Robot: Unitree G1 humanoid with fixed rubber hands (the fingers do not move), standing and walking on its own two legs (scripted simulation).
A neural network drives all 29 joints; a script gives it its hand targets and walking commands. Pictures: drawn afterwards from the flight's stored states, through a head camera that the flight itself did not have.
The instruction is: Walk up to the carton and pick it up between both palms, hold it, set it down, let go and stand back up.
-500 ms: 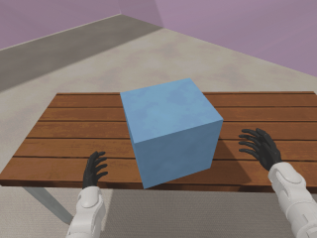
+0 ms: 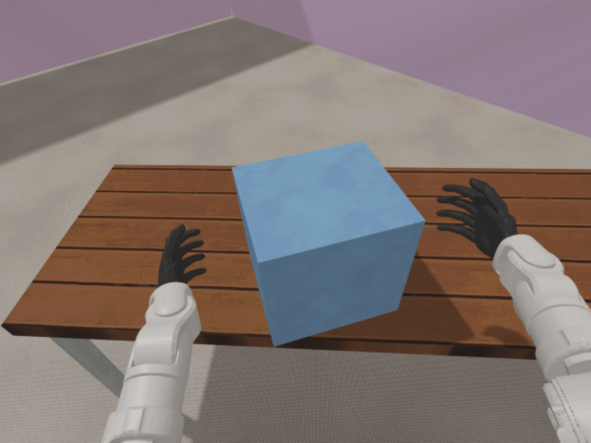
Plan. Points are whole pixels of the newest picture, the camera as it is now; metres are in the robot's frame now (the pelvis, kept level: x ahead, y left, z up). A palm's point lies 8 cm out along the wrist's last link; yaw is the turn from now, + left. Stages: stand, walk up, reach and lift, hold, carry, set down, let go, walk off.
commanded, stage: reach and lift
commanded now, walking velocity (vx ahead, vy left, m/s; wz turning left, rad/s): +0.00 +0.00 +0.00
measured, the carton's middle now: (318, 242) +0.52 +0.04 -0.06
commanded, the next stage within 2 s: none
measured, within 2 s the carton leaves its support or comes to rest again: neither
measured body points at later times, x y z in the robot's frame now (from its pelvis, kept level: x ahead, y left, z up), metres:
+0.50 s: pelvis +0.01 +0.00 +0.00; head +0.02 -0.01 +0.45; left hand +0.36 +0.24 +0.11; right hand +0.47 -0.17 +0.15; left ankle +0.00 +0.13 -0.74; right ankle +0.02 -0.09 -0.74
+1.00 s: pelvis +0.01 +0.00 +0.00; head +0.04 -0.01 +0.45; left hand +0.38 +0.25 +0.11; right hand +0.49 -0.17 +0.14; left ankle +0.00 +0.13 -0.74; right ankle +0.02 -0.09 -0.74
